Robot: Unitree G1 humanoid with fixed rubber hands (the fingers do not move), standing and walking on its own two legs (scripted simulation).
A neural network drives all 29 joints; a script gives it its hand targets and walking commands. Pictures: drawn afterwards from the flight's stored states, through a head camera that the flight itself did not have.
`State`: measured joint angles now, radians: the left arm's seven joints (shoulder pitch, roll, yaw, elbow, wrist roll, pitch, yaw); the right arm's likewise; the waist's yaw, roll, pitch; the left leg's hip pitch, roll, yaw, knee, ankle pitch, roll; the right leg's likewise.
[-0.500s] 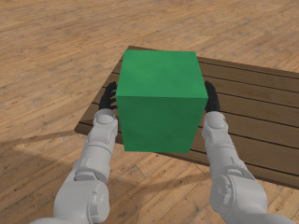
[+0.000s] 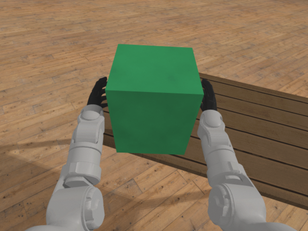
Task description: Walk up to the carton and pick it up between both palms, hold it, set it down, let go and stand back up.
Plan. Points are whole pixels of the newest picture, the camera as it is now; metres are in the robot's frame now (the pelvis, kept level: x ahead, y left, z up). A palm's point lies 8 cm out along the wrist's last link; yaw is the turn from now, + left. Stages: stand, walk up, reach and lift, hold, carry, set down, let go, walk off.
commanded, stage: reach and lift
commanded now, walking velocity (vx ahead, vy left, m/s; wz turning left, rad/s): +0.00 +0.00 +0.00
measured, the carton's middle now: (152, 102) +0.44 -0.06 +0.11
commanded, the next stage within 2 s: hold in 1.66 s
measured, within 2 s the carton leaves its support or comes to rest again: neither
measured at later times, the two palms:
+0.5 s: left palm (89, 101) +0.38 +0.10 +0.17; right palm (209, 110) +0.34 -0.19 +0.16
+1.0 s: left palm (82, 107) +0.36 +0.12 +0.17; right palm (205, 114) +0.33 -0.18 +0.15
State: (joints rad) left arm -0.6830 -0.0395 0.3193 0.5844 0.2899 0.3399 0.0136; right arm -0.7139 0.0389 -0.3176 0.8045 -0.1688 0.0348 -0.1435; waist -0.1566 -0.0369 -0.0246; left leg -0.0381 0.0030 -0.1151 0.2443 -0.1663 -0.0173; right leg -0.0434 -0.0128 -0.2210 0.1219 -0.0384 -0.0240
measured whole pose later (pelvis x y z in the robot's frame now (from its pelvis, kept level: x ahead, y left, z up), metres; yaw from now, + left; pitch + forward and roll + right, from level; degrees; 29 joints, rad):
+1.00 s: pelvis -0.03 +0.01 +0.00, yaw -4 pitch -5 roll -1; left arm -0.61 -0.04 0.20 0.01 0.29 0.79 0.05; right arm -0.60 0.01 -0.10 0.36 0.06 0.30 -0.21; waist -0.08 -0.03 0.11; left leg -0.02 0.01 -0.04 0.30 -0.17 -0.01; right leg -0.04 0.00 -0.14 0.12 0.01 -0.02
